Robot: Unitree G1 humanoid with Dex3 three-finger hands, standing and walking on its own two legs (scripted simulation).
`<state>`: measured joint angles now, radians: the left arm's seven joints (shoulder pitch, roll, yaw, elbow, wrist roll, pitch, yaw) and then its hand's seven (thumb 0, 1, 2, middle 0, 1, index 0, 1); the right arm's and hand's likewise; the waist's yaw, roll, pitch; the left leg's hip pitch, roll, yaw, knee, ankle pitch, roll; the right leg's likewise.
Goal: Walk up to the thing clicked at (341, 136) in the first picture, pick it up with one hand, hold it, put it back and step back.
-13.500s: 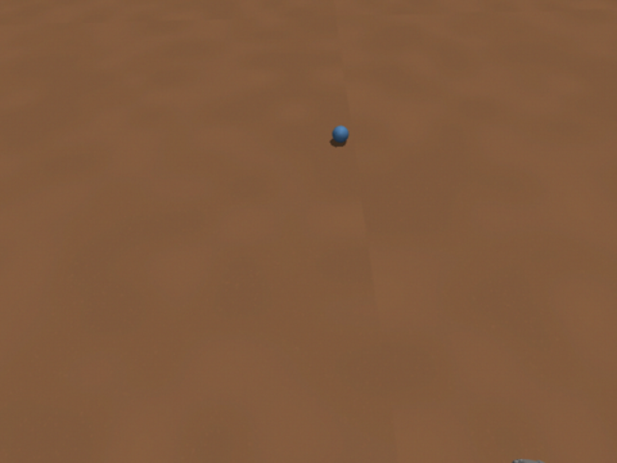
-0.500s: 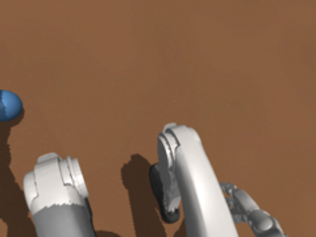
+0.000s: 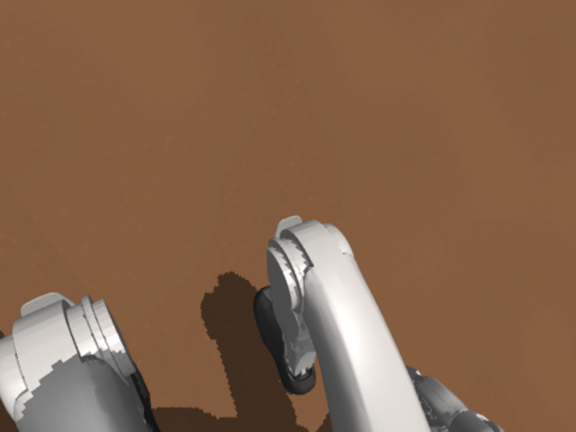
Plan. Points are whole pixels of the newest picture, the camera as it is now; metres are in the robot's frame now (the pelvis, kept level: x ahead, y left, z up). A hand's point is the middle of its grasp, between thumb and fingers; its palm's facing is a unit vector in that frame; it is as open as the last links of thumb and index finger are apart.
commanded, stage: rest palm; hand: left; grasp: from above
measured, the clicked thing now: out of the picture +0.46 +0.34 -0.26
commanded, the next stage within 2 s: close in 0.52 s
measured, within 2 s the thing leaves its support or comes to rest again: neither
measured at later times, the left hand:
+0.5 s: hand out of the picture +0.44 +0.34 -0.23, palm faces -0.44 -0.14 -0.89, open 13.9 cm
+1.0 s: hand out of the picture +0.44 +0.34 -0.24, palm faces -0.43 -0.14 -0.89, open 12.6 cm
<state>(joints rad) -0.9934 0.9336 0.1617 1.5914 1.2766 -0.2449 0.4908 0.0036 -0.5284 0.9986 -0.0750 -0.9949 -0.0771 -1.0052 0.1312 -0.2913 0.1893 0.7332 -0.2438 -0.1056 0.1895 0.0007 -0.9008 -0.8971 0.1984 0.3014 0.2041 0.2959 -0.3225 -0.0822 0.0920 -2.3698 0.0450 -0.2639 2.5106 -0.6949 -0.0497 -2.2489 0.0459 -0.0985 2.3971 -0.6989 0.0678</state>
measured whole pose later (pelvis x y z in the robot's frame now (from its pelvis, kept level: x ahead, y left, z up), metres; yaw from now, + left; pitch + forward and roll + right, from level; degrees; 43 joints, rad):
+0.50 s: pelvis +0.00 +0.01 +0.00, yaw -1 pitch +29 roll -13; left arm -1.02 0.96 0.14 1.67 1.29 -0.22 0.56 0.00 -0.50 1.02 -0.09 -1.02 -0.09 -1.03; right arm 0.07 -0.30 0.22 0.71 -0.27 -0.17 0.22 0.00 -0.90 -0.90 0.20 0.30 0.20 0.30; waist -0.34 -0.11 0.11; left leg -2.37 0.04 -0.28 2.54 -0.70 -0.04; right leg -2.23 0.05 -0.11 2.40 -0.70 0.07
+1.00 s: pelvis +0.00 +0.01 -0.01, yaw -2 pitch +27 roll -13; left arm -1.02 1.01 0.14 1.71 1.29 -0.24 0.59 0.00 -0.30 0.91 -0.19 -1.03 -0.22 -1.01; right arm 0.08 -0.33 0.25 0.70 -0.28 -0.20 0.24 0.00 -0.90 -0.90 0.20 0.30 0.20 0.30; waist -0.35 -0.13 0.14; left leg -2.37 0.05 -0.30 2.56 -0.71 -0.04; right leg -2.23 0.06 -0.12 2.41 -0.69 0.08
